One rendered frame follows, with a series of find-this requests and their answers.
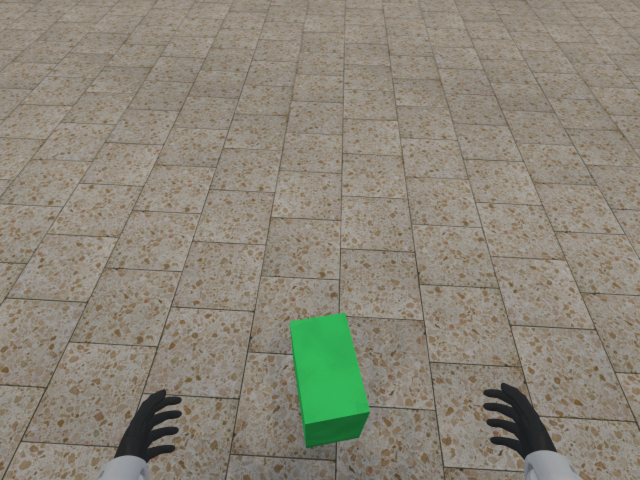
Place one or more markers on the robot left hand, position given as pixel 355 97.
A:
pixel 138 436

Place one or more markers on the carton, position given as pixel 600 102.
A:
pixel 332 397

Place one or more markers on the right robot forearm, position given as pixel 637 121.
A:
pixel 549 465

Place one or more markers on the robot right hand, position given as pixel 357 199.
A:
pixel 528 427

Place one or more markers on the left robot forearm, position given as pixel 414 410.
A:
pixel 124 468

